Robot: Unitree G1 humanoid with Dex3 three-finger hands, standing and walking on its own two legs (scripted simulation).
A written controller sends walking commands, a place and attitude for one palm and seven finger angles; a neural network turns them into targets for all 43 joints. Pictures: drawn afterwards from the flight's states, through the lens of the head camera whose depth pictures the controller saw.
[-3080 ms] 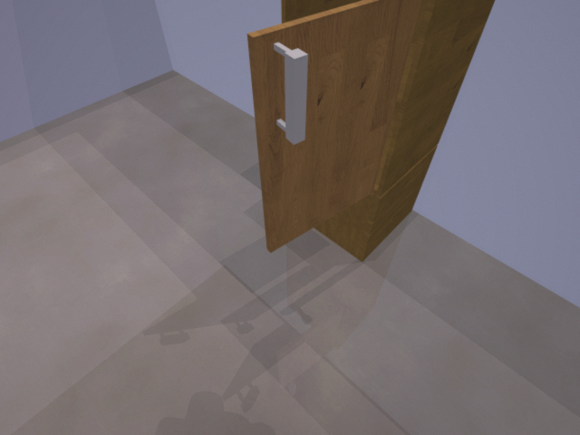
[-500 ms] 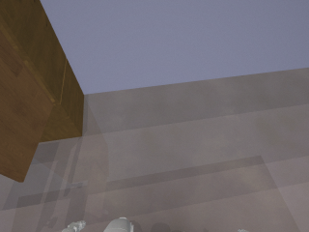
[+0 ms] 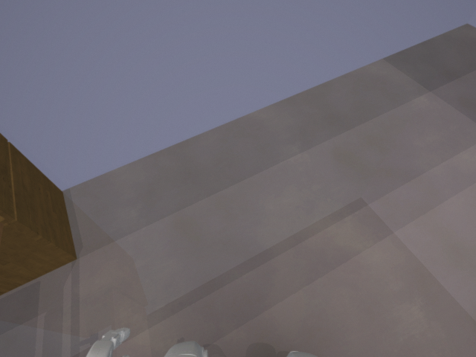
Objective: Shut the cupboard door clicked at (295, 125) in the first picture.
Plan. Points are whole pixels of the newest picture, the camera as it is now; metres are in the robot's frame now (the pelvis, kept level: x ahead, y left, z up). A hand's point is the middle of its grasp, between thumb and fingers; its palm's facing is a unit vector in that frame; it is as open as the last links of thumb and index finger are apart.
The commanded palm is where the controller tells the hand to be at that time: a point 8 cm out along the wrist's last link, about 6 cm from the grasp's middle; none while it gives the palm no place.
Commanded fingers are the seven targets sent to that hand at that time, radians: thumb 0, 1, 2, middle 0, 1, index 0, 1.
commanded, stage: walk around to get in front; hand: left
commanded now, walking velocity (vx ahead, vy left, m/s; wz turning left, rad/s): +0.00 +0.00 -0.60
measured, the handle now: out of the picture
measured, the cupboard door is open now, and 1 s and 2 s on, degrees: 80 80 80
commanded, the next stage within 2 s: none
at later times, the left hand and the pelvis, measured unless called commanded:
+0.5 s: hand (156, 322) +0.19 +0.18 -0.15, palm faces -0.25 -0.94 -0.21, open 7.4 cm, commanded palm none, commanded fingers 0.00 0.90 0.90 -0.20 -0.30 -0.20 -0.30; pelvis +0.04 +0.01 +0.02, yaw -17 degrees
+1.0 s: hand (208, 294) +0.24 +0.09 -0.16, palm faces -0.53 -0.83 -0.20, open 7.4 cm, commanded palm none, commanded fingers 0.00 0.90 0.90 -0.20 -0.30 -0.20 -0.30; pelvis +0.08 -0.03 +0.01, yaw -34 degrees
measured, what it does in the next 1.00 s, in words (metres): steps on the spot, turning right: left foot, then right foot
